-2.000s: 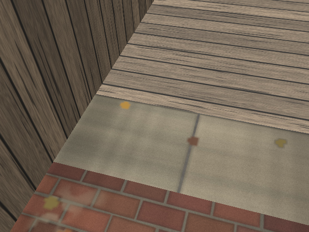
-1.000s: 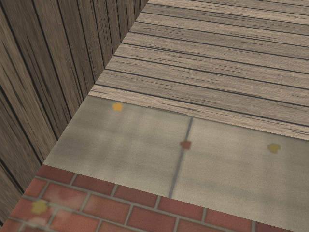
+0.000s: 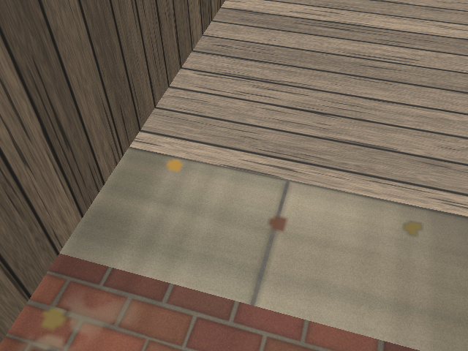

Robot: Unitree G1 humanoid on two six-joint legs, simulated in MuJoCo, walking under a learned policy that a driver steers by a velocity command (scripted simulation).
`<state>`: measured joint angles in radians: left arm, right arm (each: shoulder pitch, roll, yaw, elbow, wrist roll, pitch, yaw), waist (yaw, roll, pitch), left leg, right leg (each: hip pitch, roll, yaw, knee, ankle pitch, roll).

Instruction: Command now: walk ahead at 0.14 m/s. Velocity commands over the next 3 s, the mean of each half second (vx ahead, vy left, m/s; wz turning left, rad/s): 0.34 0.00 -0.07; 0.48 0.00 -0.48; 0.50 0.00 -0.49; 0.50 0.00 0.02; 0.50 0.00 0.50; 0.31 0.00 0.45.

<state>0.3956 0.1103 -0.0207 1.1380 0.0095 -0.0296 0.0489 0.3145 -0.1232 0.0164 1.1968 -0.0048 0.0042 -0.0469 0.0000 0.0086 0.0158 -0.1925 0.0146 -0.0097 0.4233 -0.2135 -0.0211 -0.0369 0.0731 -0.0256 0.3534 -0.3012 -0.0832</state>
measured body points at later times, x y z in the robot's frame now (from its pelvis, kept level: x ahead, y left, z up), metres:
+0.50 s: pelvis +0.18 +0.08 +0.00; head +0.19 +0.09 +0.45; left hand +0.17 +0.31 -0.16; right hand +0.19 -0.17 -0.15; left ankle +0.18 +0.15 -0.74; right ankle +0.10 -0.04 -0.65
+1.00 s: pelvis +0.45 +0.02 -0.01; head +0.48 +0.01 +0.43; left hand +0.59 +0.25 -0.16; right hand +0.42 -0.23 -0.15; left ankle +0.38 +0.17 -0.63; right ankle +0.47 -0.01 -0.74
